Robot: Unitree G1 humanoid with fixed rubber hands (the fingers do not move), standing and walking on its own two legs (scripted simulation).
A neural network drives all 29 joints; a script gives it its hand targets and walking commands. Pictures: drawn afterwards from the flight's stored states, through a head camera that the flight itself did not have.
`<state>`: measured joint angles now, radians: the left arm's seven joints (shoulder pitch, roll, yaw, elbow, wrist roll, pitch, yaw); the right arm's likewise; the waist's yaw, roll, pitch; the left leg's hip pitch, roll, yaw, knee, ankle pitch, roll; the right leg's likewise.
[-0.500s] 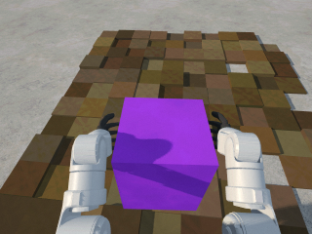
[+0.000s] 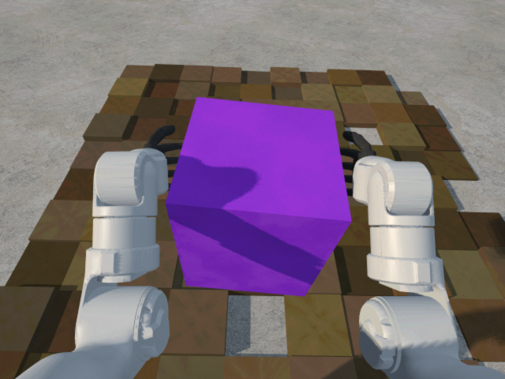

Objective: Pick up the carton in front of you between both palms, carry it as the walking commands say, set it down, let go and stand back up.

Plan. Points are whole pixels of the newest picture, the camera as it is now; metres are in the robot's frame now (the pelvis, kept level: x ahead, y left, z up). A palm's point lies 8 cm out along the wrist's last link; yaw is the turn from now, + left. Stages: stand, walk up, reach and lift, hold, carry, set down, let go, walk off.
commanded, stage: carry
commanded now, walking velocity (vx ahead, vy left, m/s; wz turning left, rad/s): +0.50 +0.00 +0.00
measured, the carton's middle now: (254, 204) +0.37 -0.01 +0.08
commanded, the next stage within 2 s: none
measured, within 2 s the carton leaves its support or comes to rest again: neither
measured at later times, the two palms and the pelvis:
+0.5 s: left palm (190, 112) +0.65 +0.13 +0.06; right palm (319, 108) +0.67 -0.17 +0.06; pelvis +0.30 -0.04 -0.03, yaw +1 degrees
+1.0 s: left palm (215, 0) +0.97 +0.08 +0.19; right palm (326, 7) +0.96 -0.22 +0.18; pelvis +0.57 -0.04 -0.03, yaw -1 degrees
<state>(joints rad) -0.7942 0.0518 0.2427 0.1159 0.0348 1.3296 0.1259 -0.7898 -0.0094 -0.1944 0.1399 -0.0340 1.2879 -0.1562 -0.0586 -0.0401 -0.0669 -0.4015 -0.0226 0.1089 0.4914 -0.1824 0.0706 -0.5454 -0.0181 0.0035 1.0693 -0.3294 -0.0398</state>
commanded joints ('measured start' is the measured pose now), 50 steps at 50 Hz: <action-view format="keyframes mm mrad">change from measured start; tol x64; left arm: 1 -654 -1045 -516 20 -356 -31 -192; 50 -762 -816 -468 -73 -290 56 -198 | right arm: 1 -717 1048 517 -63 446 -11 254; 50 -903 912 523 -120 447 111 232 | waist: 1 -5 157 -409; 50 85 -121 -539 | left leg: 1 414 255 -292 -140 41 113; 24 -458 83 -70 483 -184 -66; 33 963 342 -410 54 1112 262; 50 -52 43 -214 534 -435 -67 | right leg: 1 -156 -45 26 -130 57 34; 14 883 -356 443 -591 579 -197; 29 584 -124 -66 -426 967 -53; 32 -170 80 -53 87 -129 92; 37 -452 5 83 113 -231 24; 48 749 -341 307 -532 1202 -176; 50 597 -328 413 -635 580 -233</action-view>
